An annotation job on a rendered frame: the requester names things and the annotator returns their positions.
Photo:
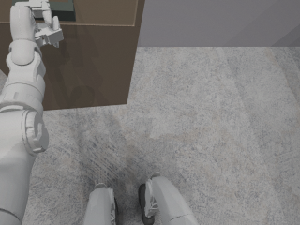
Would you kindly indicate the left robot upper arm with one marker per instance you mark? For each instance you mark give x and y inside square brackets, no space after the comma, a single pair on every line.
[23,136]

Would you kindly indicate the left robot forearm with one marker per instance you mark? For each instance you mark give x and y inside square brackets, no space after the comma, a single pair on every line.
[25,86]

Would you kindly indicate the cabinet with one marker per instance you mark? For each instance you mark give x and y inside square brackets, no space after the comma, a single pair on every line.
[91,68]

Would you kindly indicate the right robot foot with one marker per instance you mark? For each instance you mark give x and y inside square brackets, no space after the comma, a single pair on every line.
[141,194]

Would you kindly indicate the drawer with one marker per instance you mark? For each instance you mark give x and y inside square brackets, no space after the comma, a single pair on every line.
[120,12]

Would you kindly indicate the handle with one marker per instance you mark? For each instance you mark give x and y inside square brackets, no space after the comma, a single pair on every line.
[65,11]

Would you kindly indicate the left robot hand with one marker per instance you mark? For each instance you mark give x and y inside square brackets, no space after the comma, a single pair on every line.
[23,25]

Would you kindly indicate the right robot shin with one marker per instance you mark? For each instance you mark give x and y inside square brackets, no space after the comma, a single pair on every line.
[151,208]

